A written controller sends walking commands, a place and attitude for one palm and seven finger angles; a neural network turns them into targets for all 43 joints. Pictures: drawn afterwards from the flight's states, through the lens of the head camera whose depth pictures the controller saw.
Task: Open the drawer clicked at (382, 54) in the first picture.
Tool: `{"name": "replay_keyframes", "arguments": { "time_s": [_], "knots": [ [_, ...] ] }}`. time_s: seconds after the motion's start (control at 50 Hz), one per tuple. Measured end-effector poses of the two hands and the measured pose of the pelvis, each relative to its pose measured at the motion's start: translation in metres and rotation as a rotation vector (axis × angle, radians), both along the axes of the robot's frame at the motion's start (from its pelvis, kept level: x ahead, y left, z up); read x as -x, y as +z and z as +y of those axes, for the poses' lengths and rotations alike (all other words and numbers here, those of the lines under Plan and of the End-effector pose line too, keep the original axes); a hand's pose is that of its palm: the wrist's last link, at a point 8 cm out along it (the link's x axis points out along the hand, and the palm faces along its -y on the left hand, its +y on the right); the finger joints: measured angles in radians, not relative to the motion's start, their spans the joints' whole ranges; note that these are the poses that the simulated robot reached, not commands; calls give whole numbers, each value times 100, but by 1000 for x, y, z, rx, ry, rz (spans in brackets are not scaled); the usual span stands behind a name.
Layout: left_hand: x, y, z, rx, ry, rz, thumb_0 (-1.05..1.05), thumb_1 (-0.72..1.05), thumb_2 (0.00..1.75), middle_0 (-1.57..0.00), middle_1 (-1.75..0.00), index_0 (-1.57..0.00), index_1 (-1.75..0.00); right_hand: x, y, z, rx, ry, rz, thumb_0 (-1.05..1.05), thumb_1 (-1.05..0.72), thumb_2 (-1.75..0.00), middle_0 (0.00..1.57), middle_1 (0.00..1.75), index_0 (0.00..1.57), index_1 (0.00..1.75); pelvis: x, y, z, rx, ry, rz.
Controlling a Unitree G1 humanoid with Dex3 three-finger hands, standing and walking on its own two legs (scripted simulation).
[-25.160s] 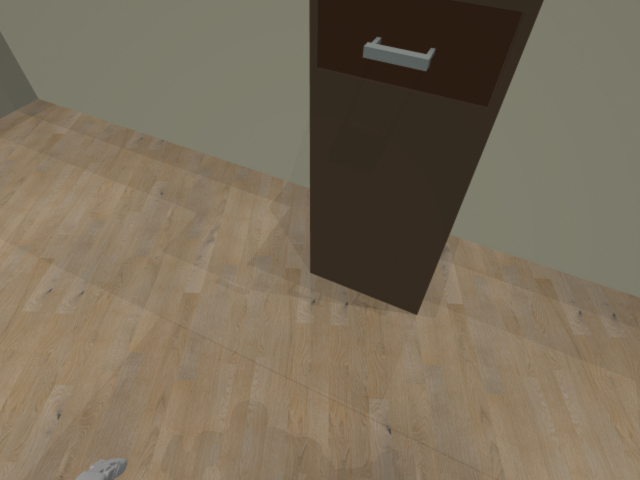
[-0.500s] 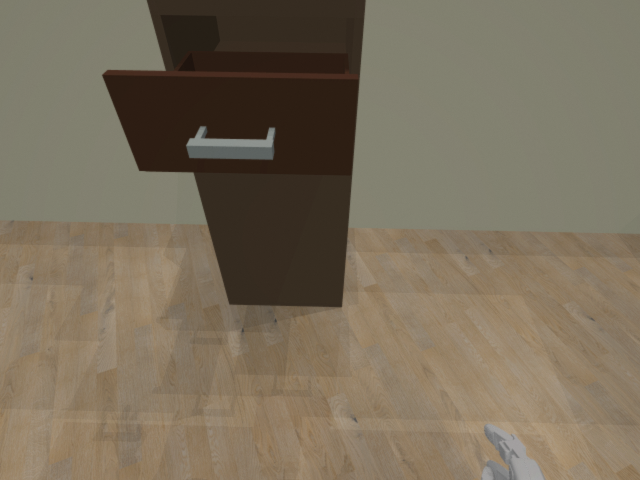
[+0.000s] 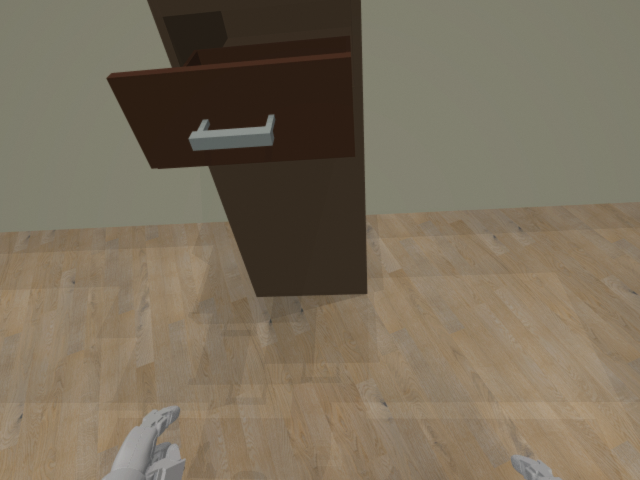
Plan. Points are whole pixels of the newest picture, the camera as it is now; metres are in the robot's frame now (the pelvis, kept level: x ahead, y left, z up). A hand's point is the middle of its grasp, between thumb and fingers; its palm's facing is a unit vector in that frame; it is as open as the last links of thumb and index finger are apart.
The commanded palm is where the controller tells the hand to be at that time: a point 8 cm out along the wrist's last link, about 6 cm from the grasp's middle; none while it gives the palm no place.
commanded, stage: let the arm hang, fingers relaxed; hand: left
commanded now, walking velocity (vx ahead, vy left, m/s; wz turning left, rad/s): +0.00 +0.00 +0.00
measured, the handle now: (234, 130) +0.61 +0.13 +0.16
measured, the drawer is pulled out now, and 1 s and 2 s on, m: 0.30 0.30 0.30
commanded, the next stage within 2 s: look to check the result in 0.88 s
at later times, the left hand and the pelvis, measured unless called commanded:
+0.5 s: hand out of the picture -0.03 +0.22 -0.14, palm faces +0.03 -0.94 -0.33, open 7.4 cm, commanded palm none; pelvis -0.01 +0.00 +0.02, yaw +0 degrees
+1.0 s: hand out of the picture +0.10 +0.22 -0.13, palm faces -0.02 -0.95 -0.33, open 7.4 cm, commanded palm none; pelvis +0.01 -0.01 +0.03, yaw +0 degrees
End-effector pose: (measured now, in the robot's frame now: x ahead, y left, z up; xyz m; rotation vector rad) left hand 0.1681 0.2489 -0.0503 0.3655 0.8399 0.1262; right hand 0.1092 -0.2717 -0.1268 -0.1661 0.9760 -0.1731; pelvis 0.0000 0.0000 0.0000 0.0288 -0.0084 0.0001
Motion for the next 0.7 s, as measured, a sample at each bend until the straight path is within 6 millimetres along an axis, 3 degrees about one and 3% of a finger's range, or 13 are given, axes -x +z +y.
{"name": "replay_keyframes", "arguments": {
  "time_s": [0.04, 0.06, 0.1, 0.2, 0.3, 0.36, 0.44, 0.58, 0.7],
  "knots": [
    [68, -56, -34, 128, 37, 265, 1, 91, 90, -19, -29, -19, -30, 29, -1, -3, 24, -13, 111, 1, -91, -90, 20, 30, 20, 30, 2, 1, -1, 13, -4, -13],
    [95, -70, -40, 172, 120, 324, 0, 95, 89, -19, -29, -20, -30, 45, -1, -3, 38, -17, 170, 1, -91, -90, 20, 30, 20, 30, 3, 1, -2, 26, 2, -15],
    [132, -82, -30, 177, 221, 390, -5, 105, 89, -20, -30, -21, -30, 77, 0, 0, 60, -10, 295, 1, -91, -90, 20, 30, 20, 30, 7, 3, -5, 41, 14, -25],
    [211, -78, -11, 152, 292, 602, -4, 101, 89, -21, -30, -21, -30, 138, 9, 17, 33, -13, 521, 1, -91, -90, 20, 30, 20, 30, 9, 15, -7, 44, 23, -15],
    [252, -60, 1, 99, 323, 715, -2, 96, 89, -20, -30, -20, -30, 157, 5, 32, -25, -36, 565, 1, -91, -90, 20, 30, 20, 30, 9, 20, -6, 38, 18, -12],
    [255, -53, 8, 70, 325, 720, 0, 93, 89, -20, -30, -20, -30, 152, 0, 36, -50, -42, 537, 1, -91, -90, 20, 30, 20, 30, 9, 21, -5, 35, 12, -17],
    [233, -50, 14, 44, 308, 656, 1, 92, 89, -20, -30, -20, -30, 135, -6, 36, -64, -37, 473, 1, -91, -90, 21, 30, 20, 30, 10, 22, -4, 30, 6, -26],
    [161, -49, 13, 40, 234, 468, 1, 91, 90, -20, -30, -20, -30, 98, -5, 23, -48, -27, 358, 1, -91, -90, 21, 30, 20, 30, 9, 22, -6, 25, -1, -34],
    [103, -45, 7, 56, 165, 339, 1, 90, 90, -20, -30, -20, -30, 80, 4, 7, -7, -29, 306, 1, -91, -90, 20, 30, 20, 30, 5, 23, -8, 24, -3, -34]
  ]
}}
